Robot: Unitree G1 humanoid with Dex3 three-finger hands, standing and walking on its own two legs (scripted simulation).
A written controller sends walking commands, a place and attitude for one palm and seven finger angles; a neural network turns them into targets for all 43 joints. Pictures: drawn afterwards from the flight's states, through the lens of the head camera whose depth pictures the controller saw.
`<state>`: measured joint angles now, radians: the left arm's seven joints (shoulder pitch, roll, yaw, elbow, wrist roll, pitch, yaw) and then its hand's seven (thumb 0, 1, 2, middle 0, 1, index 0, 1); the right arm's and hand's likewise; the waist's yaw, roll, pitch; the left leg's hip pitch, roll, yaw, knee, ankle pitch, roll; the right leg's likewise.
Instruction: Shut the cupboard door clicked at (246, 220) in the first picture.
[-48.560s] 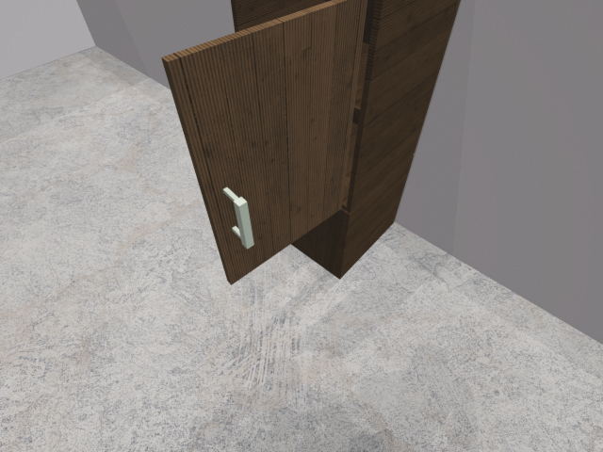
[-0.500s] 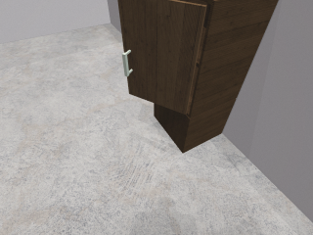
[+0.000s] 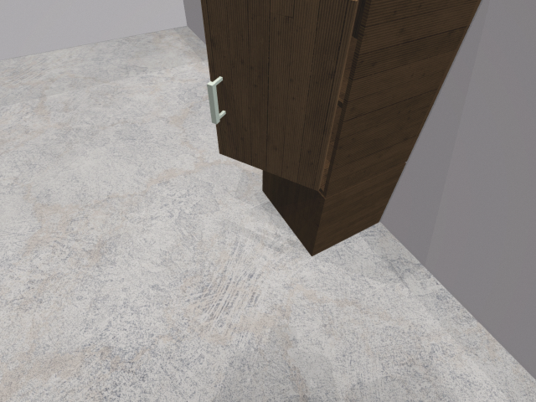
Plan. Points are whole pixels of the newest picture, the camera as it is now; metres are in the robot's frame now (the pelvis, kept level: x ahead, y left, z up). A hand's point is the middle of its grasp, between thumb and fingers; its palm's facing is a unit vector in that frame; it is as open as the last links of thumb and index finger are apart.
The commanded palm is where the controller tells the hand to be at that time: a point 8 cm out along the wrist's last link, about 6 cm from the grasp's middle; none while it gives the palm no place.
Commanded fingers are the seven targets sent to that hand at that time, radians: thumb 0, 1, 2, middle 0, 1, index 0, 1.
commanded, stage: look to check the result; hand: left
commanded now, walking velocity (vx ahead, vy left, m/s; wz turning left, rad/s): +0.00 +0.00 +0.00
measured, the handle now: (217, 100) +0.96 +0.21 -0.09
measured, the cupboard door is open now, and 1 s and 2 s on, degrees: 33 33 33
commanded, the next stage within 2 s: walk to a spot facing it in 0.36 s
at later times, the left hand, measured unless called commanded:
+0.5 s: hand out of the picture +0.03 +0.20 -0.17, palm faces +0.01 -0.97 -0.24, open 7.3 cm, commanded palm none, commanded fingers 0.00 0.90 0.90 -0.20 -0.30 -0.20 -0.30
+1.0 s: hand out of the picture +0.02 +0.23 -0.18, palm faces +0.23 -0.94 -0.25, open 7.3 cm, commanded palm none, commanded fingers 0.00 0.90 0.90 -0.20 -0.30 -0.20 -0.30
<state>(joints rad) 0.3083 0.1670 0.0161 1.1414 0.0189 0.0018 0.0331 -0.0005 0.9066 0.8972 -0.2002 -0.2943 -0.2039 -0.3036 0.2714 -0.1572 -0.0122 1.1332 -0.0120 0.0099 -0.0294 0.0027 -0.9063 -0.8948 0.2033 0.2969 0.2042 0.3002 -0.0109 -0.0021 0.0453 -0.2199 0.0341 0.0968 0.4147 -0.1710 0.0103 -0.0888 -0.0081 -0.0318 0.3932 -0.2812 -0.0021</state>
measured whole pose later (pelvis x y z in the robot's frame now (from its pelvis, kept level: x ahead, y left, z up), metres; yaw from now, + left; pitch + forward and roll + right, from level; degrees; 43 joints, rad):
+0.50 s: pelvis +0.01 +0.00 +0.00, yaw +0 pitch -1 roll +0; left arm 0.23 0.22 0.02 1.13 0.02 -0.01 0.02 0.00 0.90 0.90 -0.20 -0.29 -0.20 -0.30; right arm 0.19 -0.22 -0.01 1.12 -0.01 0.00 -0.02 0.00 -0.91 -0.89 0.20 0.30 0.20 0.30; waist -0.01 0.00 0.04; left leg -0.19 0.03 0.09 0.38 -0.17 0.00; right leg -0.05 -0.01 -0.04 0.35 -0.28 -0.01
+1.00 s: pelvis +0.00 +0.01 -0.01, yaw +13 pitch +1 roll -1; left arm 0.18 0.23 0.08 0.95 0.03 0.05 0.02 0.00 0.91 0.90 -0.20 -0.29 -0.20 -0.30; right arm 0.22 -0.18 -0.04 0.97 -0.03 0.03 -0.01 0.00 -0.90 -0.89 0.21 0.30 0.21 0.30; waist -0.02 -0.02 0.11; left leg -0.35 -0.04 0.01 0.54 -0.20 0.05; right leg -0.45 -0.06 -0.01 1.07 -0.42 0.04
